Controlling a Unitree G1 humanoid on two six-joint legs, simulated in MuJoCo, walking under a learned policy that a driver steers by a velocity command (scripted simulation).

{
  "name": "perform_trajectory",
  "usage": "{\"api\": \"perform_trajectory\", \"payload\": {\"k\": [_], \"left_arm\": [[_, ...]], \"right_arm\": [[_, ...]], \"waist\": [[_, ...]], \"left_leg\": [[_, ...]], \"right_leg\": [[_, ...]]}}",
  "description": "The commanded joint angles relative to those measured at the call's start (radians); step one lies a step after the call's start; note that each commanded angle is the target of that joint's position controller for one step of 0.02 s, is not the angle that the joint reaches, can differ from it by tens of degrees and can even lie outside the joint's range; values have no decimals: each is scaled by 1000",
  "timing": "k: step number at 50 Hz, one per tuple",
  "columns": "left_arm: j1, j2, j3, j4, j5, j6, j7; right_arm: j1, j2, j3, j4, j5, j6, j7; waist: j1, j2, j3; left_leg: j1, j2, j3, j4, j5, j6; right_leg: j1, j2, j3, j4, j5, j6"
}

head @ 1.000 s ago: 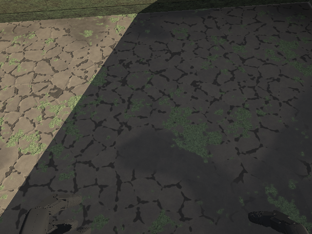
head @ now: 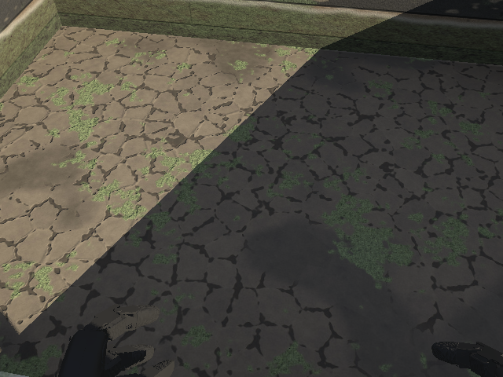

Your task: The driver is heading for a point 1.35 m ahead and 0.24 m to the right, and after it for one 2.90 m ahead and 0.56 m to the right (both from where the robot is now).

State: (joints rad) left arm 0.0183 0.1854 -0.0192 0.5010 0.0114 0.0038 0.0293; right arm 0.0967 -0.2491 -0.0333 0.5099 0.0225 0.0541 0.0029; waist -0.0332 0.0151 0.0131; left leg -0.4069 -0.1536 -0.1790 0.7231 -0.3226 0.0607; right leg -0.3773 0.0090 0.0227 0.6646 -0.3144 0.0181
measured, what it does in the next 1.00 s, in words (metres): walks ahead, turning right: left foot, then right foot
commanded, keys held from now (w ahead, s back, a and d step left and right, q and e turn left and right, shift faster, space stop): w+shift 0.22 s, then w+e+shift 0.64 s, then w+shift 0.10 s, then w+q+shift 0.04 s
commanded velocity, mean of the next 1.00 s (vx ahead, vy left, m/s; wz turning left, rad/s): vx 1.00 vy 0.00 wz -0.37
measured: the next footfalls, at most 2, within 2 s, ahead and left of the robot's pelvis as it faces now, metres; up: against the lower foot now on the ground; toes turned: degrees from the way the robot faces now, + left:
left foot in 0.24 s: +0.08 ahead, +0.13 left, +0.00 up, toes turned +2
right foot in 0.68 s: +0.16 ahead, -0.10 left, +0.00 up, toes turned -15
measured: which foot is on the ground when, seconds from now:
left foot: up 0.00-0.22, down 0.24-0.68, up 0.70-0.96, down 0.98-1.00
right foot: down 0.00-0.26, up 0.28-0.66, down 0.68-1.00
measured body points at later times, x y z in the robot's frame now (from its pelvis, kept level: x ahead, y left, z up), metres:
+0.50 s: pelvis +0.04 +0.04 +0.01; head +0.06 +0.04 +0.46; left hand +0.27 +0.27 -0.05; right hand +0.17 -0.20 -0.09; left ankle +0.04 +0.13 -0.72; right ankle +0.11 -0.11 -0.65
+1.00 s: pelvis +0.11 -0.02 -0.01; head +0.14 -0.03 +0.44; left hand +0.41 +0.07 -0.08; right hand +0.23 -0.31 -0.07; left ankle +0.20 +0.07 -0.72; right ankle +0.12 -0.09 -0.72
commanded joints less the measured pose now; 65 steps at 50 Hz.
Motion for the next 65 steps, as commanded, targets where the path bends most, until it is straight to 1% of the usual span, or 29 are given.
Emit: {"api": "perform_trajectory", "payload": {"k": [1, 3, 6, 8, 9, 11, 12, 13, 14, 16, 18, 24, 30, 33, 34, 35, 36, 37, 38, 39, 40, 42, 44, 49, 51, 52, 54, 57, 65], "left_arm": [[78, 207, 68, -32, 39, -30, -9], [32, 176, 50, -35, 34, -41, -7], [-88, 144, 32, -39, 13, -58, -12], [-77, 145, 30, -25, 9, -56, -23], [-57, 155, 36, -15, 1, -51, -26], [2, 162, 48, 4, -18, -33, -23], [35, 138, 48, 21, -35, -27, -18], [69, 101, 44, 15, -36, -26, -9], [-38, 82, 27, -36, -24, -25, -1], [-168, 116, 51, -81, -20, -21, 5], [-85, 92, 52, -57, -16, -27, -6], [-27, 82, 52, -15, -2, 25, -22], [-120, 89, 42, -56, -13, 32, -64], [-42, 85, 44, -40, -22, 31, -77], [98, 103, 59, 12, -20, 27, -74], [311, 177, 86, 70, -18, 19, -65], [300, 306, 115, 72, -47, 25, -64], [265, 282, 113, 25, -48, 31, -52], [163, 217, 97, 3, -33, 39, -28], [71, 162, 70, -13, -15, 43, -16], [-28, 125, 51, -37, -13, 37, -18], [-135, 127, 29, -68, 9, 17, -30], [-104, 154, 31, -62, -6, 5, -37], [-96, 141, 33, -55, -28, 33, -23], [-5, 95, 21, -47, -36, 36, -23], [-21, 78, 11, -40, -31, 30, -28], [-84, 91, 11, -43, 6, 19, -35], [-93, 84, 1, -43, 17, 16, -37], [-157, 56, -5, -70, 13, -5, -34]], "right_arm": [[-166, -33, -7, -145, -2, -30, -6], [-205, -74, -22, -148, -19, -45, -5], [-94, -55, -10, -110, -28, -33, 21], [-142, -39, 5, -124, -12, -16, 33], [-157, -32, 12, -122, -5, -17, 35], [-115, -18, 20, -92, -24, -22, 36], [-53, -3, 25, -74, -43, -29, 29], [20, -46, 18, -65, -59, -38, 21], [29, -151, -16, -65, -37, -31, 15], [92, -156, -21, -58, -49, -35, -4], [95, -134, -12, -36, -67, -56, -25], [40, -62, 12, -12, -52, -99, -13], [177, -159, -27, 54, -48, -104, -31], [147, -175, -38, 63, -34, -100, -42], [116, -177, -39, 59, -27, -96, -44], [75, -179, -44, 20, -32, -82, -48], [-79, -112, -28, -80, -47, -70, -43], [-146, -100, -17, -111, -66, -73, -54], [-128, -67, -2, -100, -63, -74, -43], [-62, -59, 3, -75, -66, -65, -45], [-12, -34, 12, -71, -67, -55, -50], [18, -35, 13, -63, -72, -10, -66], [20, -38, 22, -54, -73, 4, -66], [-27, 3, 46, -39, -40, -57, -35], [-105, -24, 39, -41, -51, -60, -24], [-155, -20, 34, -55, -35, -56, -16], [-204, -15, 43, -56, -20, -40, -11], [-179, -1, 43, -30, -6, -32, -11], [-179, 4, 41, -23, -7, -18, 0]], "waist": [[109, -293, -45], [58, -95, -53], [-22, -163, -143], [5, -211, -125], [13, -181, -111], [17, -92, -111], [1, -35, -116], [-4, 113, -141], [-89, 330, -122], [-126, 166, -53], [-53, 103, -101], [19, 79, -71], [-44, 81, -38], [3, 89, -66], [71, 52, -118], [159, -92, -174], [187, -417, -177], [191, -290, -199], [126, -144, -199], [41, -69, -117], [-26, -67, -107], [-60, -131, -140], [-32, -137, -205], [19, -56, -201], [95, 131, -218], [68, 191, -209], [84, 93, -109], [89, -44, -95], [56, -70, -81]], "left_leg": [[-489, 51, -20, 165, -107, -5], [-411, 78, -40, 259, -38, -49], [-52, 99, 93, 246, 20, -75], [69, 111, 149, 116, 37, -79], [105, 117, 170, 12, 69, -75], [221, 94, 222, -118, 100, -46], [296, 122, 178, -160, 97, -32], [416, 216, 78, -112, 251, -14], [384, 317, -119, -281, 67, 29], [363, 434, -307, -352, -67, 95], [364, 463, -272, -305, 42, 101], [139, 415, -34, -299, 44, 51], [146, 446, 105, -267, 220, 60], [169, 448, 196, -154, 491, 29], [111, 387, 289, 30, 650, -10], [-149, 305, 342, 432, 613, -56], [-567, 94, 291, 662, -146, -110], [-651, 130, 113, 734, -157, -128], [-599, 147, 106, 757, -113, -161], [-495, 164, 123, 689, -94, -182], [-336, 165, 138, 581, -76, -187], [-76, 112, 191, 455, -32, -185], [-18, 109, 181, 357, -16, -172], [186, 169, 161, -38, 119, -98], [361, 206, 120, -49, 365, -29], [333, 238, 41, -114, 284, 16], [184, 237, 4, -191, 322, 25], [187, 171, 48, -162, 301, -14], [133, 131, -1, -173, 217, -19]], "right_leg": [[353, -347, 537, -335, -272, -133], [220, -360, 534, -336, -218, -160], [-11, -239, 233, -334, -60, -103], [-53, -199, 131, -353, -33, -99], [-34, -191, 105, -334, -26, -105], [-14, -175, 74, -268, -15, -102], [-28, -144, 62, -173, 31, -93], [-139, -72, 4, -2, -9, -60], [-294, 6, -65, 76, -116, -21], [-463, 17, 105, 261, -147, -14], [-481, 3, 165, 375, -86, -15], [-362, -15, 102, 417, 152, 11], [-205, -46, -61, 249, -9, -42], [-36, -24, -116, 106, -24, -92], [149, 30, -123, 39, 46, -116], [406, -17, 78, 77, 210, -180], [529, -143, 490, -109, 345, -295], [519, -214, 593, -163, 319, -319], [395, -234, 543, -142, 325, -325], [149, -192, 425, -94, 417, -291], [-41, -107, 336, -94, 395, -239], [-221, -28, 267, -144, 473, -205], [-107, -33, 322, -148, 491, -198], [17, -77, 397, -142, 322, -168], [-48, 16, 259, -75, 204, -95], [-46, 45, 171, -65, 105, -61], [71, 37, 98, -79, 167, -31], [114, -8, 124, -147, 214, -31], [181, -46, 90, -194, 114, 1]]}}
Keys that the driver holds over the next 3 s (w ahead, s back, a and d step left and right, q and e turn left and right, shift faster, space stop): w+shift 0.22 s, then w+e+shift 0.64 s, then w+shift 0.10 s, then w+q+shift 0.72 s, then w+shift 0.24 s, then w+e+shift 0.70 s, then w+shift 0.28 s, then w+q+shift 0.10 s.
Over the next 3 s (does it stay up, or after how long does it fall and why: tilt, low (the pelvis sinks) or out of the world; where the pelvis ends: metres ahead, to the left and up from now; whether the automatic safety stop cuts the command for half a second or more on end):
stays up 0.08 0.02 0.00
